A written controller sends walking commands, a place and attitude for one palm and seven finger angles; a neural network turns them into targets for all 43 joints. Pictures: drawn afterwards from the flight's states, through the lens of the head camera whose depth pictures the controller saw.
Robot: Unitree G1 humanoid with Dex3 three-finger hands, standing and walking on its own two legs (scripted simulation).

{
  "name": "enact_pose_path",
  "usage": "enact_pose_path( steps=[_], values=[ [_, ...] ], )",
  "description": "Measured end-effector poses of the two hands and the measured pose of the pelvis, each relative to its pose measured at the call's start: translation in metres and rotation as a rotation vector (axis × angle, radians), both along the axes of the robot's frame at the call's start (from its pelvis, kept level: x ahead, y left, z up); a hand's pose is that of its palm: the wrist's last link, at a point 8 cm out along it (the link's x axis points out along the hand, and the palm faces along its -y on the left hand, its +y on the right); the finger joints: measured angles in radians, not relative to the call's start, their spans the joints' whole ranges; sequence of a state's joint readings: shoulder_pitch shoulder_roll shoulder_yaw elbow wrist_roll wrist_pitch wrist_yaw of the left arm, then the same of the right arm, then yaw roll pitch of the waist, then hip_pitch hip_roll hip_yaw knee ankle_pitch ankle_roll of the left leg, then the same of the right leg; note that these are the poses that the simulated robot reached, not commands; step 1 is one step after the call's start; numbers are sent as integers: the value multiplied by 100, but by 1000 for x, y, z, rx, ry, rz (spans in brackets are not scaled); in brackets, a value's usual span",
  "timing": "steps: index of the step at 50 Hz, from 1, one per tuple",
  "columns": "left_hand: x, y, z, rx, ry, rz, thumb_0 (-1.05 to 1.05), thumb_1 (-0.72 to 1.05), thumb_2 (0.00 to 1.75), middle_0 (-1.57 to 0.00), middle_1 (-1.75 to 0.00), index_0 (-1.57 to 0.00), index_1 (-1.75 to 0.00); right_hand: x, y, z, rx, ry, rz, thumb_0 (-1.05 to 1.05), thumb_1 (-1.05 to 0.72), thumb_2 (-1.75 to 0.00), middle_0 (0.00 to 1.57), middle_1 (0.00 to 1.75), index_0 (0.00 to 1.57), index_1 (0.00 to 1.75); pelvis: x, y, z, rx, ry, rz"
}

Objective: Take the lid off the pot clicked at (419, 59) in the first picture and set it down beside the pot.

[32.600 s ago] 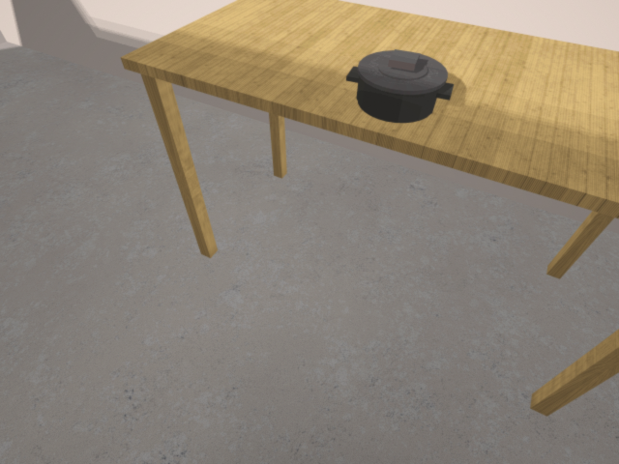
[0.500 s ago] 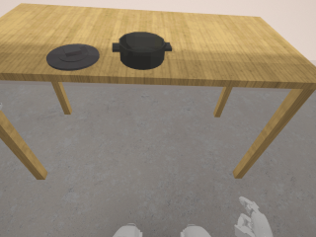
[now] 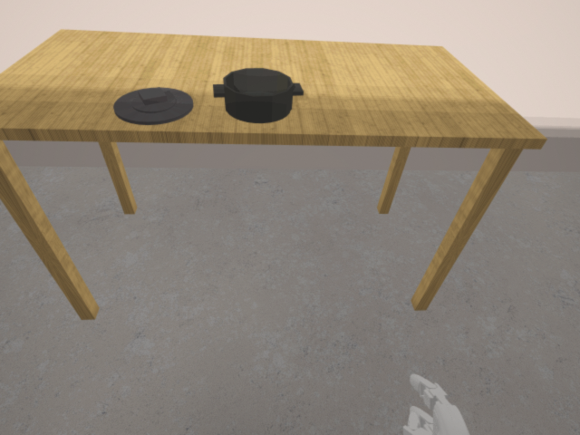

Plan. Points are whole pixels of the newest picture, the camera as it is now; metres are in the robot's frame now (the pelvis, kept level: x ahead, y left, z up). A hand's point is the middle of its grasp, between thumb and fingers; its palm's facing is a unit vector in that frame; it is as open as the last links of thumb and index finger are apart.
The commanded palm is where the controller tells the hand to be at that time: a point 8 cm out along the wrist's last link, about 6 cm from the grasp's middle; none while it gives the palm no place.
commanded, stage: stop stepping back and stand still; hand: left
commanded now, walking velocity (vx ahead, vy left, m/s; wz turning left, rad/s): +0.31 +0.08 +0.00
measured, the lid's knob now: (152, 95) +0.83 +0.33 +0.09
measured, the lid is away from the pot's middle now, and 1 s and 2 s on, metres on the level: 0.25 0.25 0.25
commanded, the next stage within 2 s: let the arm hang, fingers relaxed in 1.34 s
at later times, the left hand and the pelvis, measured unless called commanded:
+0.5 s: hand (55, 363) +0.20 +0.28 +0.06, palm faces +0.29 -0.85 -0.45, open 7.4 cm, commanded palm none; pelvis -0.03 +0.02 -0.02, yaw +6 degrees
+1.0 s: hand out of the picture -0.02 +0.21 -0.17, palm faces +0.09 -0.97 -0.21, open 7.3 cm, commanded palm none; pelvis +0.03 +0.04 +0.00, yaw +4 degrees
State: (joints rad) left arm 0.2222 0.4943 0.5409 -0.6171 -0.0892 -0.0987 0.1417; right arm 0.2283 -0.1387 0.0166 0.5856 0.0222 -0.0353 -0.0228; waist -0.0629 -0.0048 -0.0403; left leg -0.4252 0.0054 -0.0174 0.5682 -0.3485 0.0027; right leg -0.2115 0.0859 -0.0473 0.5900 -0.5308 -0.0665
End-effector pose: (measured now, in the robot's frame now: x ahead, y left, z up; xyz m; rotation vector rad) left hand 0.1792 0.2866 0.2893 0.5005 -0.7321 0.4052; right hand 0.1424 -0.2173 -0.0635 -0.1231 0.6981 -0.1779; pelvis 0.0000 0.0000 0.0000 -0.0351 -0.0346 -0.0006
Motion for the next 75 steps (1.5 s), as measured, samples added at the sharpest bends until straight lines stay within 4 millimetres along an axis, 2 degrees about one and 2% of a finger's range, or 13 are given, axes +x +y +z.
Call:
enact_pose_path(
  steps=[5, 9, 14, 20, 22, 26, 30, 33, 38, 44, 52, 63, 75],
  values=[
    [-48, -38, -19, 124, 104, -150, 1, 89, 89, -21, -30, -20, -30, -10, -4, 3, -61, 11, 39, 2, -91, -90, 21, 31, 21, 31, -19, 4, -2, 37, 20, -34],
    [-70, -21, 3, 131, -46, -90, 1, 88, 89, -22, -30, -21, -30, -20, -9, 5, -128, 59, 23, 2, -91, -90, 21, 31, 21, 31, -24, 12, 2, 44, 37, -28],
    [-66, 12, 12, 91, -173, 17, 1, 88, 89, -22, -30, -21, -30, -23, -8, -7, -114, -6, -19, 2, -91, -90, 21, 30, 20, 30, -38, 25, -12, 32, 8, 2],
    [-45, 14, -16, 92, 62, 62, 1, 89, 90, -20, -30, -20, -30, -31, 10, -23, 0, 23, 19, 2, -91, -90, 21, 30, 20, 30, -33, 16, -11, 36, 25, 41],
    [-26, 18, -72, 53, 305, 61, 0, 90, 90, -20, -30, -19, -30, -30, 9, -42, 12, 70, 71, 1, -91, -90, 21, 30, 20, 30, -31, 15, -19, 55, 40, 60],
    [-23, 29, -248, -300, 960, 122, 0, 90, 90, -20, -30, -19, -30, -40, 8, -68, 11, 229, 130, 1, -91, -90, 21, 30, 20, 30, -26, 23, -21, 42, 35, 111],
    [-97, -5, -400, -578, 1570, 148, 1, 91, 89, -19, -30, -19, -30, -61, 5, -73, -25, 337, 99, 1, -91, -90, 21, 30, 20, 30, -20, 31, -23, 38, 30, 95],
    [-160, -25, -454, -705, 1857, 181, 0, 96, 89, -20, -30, -19, -30, -88, -1, -77, -67, 429, 47, 1, -91, -90, 21, 30, 20, 30, -16, 30, -30, 38, 39, 72],
    [-218, -25, -454, -757, 2053, 294, -1, 101, 89, -21, -30, -20, -30, -135, -10, -82, -70, 666, 5, 1, -91, -90, 21, 30, 20, 30, -2, 21, -23, 40, 49, 91],
    [-237, -26, -434, -782, 2121, 381, 0, 95, 89, -20, -30, -20, -30, -145, 2, -81, -30, 801, -15, 1, -91, -90, 20, 30, 20, 30, 18, 29, -10, 16, 61, 96],
    [-181, -23, -432, -746, 2067, 317, 1, 92, 89, -20, -30, -19, -30, -110, 43, -85, 37, 730, -10, 1, -92, -90, 20, 30, 20, 30, 30, 39, -1, 26, 54, 67],
    [-95, -3, -425, -651, 1887, 228, 1, 93, 89, -20, -30, -20, -30, -95, 44, -83, 33, 665, -45, 2, -95, -90, 21, 30, 20, 30, 34, 48, 0, 32, 29, 52],
    [-98, -9, -427, -659, 1899, 200, 0, 91, 89, -20, -30, -19, -30, -111, 51, -82, 54, 690, -62, 1, -92, -90, 20, 30, 20, 30, 33, 50, 2, 31, 20, 43]
  ],
)
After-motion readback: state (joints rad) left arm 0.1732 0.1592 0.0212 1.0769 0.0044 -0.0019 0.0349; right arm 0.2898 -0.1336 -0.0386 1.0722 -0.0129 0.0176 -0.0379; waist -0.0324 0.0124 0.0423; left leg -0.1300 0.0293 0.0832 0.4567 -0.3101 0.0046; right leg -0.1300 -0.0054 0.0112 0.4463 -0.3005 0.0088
